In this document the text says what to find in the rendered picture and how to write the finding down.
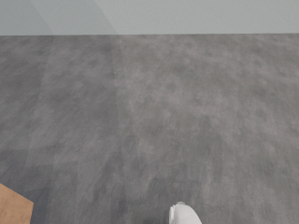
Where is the table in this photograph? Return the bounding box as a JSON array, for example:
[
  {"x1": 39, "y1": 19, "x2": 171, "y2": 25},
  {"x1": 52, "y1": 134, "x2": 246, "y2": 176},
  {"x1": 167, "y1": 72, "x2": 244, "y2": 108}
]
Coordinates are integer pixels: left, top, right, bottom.
[{"x1": 0, "y1": 183, "x2": 34, "y2": 224}]

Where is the right robot thigh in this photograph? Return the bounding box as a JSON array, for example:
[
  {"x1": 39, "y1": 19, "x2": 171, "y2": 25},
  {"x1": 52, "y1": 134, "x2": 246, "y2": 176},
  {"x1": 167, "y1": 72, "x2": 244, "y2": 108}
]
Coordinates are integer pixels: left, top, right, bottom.
[{"x1": 169, "y1": 203, "x2": 202, "y2": 224}]

